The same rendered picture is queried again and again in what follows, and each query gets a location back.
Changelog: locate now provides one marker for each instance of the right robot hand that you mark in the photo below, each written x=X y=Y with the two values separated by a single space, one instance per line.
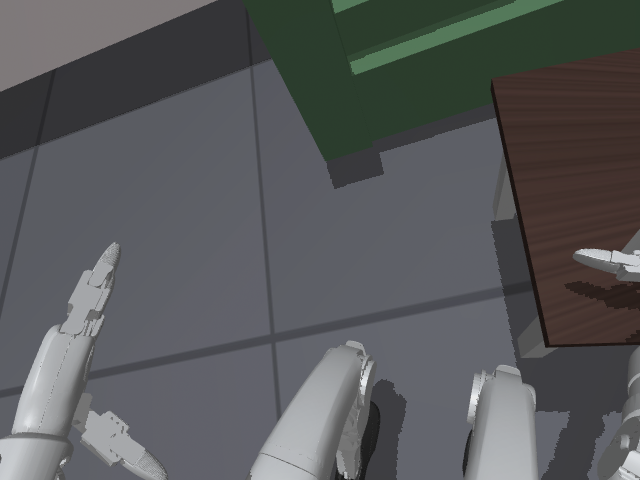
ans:
x=627 y=267

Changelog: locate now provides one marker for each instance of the left robot foot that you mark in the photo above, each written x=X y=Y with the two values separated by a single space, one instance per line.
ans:
x=368 y=443

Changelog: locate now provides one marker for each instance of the left robot hand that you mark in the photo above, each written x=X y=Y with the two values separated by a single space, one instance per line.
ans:
x=53 y=397

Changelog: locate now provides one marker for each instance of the coffee table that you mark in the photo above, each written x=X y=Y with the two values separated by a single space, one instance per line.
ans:
x=570 y=168

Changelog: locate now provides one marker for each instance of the sofa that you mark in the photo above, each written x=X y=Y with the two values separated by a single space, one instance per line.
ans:
x=362 y=70

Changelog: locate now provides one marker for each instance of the can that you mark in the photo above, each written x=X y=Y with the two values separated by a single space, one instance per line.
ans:
x=633 y=244

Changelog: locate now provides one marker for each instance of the left robot arm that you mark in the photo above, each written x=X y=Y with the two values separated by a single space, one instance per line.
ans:
x=32 y=456

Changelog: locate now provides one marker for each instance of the right robot arm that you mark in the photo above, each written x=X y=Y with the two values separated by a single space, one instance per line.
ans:
x=621 y=459

